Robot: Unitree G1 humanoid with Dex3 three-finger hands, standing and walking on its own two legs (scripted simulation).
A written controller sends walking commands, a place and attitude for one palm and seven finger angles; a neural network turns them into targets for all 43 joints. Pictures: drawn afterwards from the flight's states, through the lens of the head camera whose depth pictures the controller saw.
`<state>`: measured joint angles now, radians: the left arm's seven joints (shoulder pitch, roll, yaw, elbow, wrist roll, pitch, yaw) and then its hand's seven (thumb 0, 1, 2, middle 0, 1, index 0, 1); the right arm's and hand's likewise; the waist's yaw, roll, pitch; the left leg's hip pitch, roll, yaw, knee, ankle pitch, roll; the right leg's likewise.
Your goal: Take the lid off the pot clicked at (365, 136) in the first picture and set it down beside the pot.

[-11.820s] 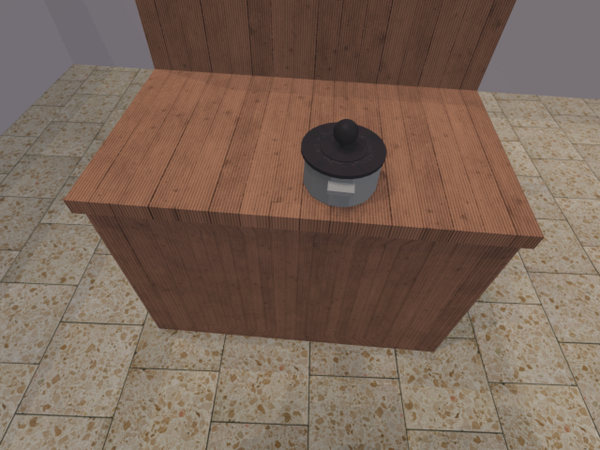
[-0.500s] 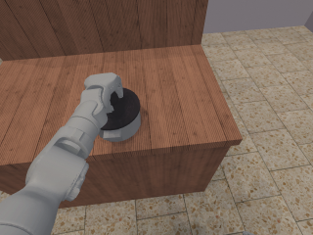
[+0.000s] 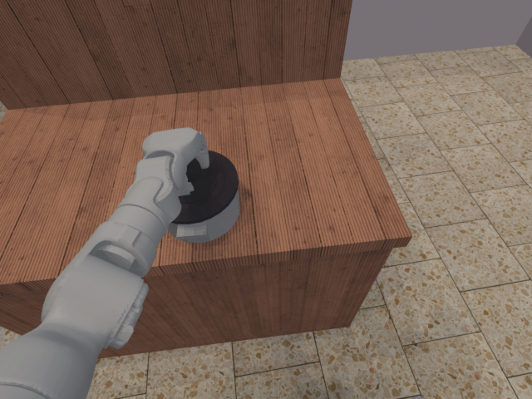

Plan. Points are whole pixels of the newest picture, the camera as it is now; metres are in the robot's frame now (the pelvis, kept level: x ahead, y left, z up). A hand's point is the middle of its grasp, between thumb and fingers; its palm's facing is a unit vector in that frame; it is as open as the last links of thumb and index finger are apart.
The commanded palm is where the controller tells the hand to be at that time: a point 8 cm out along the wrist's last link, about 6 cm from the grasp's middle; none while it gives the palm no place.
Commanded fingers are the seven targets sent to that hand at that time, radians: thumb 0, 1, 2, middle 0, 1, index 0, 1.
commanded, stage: lift the lid straight up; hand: left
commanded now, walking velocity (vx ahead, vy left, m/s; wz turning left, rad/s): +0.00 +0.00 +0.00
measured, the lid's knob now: (186, 169) +0.49 +0.12 +0.06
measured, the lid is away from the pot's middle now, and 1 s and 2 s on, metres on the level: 0.01 0.01 0.01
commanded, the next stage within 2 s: move the lid sideways beside the pot in 1.90 s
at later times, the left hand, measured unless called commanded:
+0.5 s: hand (174, 161) +0.46 +0.12 +0.11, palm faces -0.28 -0.06 -0.96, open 7.7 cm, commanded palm +0.46 +0.12 +0.19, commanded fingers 0.00 0.68 0.94 -0.88 -1.06 -0.83 -1.03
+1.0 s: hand (168, 136) +0.47 +0.12 +0.16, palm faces -0.24 -0.06 -0.97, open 7.7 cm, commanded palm +0.46 +0.13 +0.23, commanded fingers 0.00 0.68 0.94 -0.88 -1.06 -0.83 -1.03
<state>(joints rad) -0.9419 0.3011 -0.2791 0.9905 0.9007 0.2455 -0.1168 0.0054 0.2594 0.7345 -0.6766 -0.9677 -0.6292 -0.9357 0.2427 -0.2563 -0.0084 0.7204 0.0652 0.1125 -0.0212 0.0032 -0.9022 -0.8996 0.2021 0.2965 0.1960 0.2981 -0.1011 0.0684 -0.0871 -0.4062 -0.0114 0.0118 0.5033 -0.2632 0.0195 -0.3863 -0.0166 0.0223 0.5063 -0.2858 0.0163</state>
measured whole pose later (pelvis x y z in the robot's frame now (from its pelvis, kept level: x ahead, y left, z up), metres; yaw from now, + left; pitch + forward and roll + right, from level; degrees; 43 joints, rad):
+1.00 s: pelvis -0.01 +0.00 +0.00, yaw +1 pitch +7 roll +0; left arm -1.09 0.35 -0.28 0.96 0.91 0.30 -0.25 -0.01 0.24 0.75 -0.70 -0.96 -0.64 -0.93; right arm 0.24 -0.27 0.01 0.72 0.07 0.06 -0.03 0.00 -0.90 -0.90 0.20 0.30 0.20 0.30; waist -0.09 0.08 -0.07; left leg -0.35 -0.02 0.00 0.46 -0.23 0.02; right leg -0.33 -0.03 0.01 0.49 -0.27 0.02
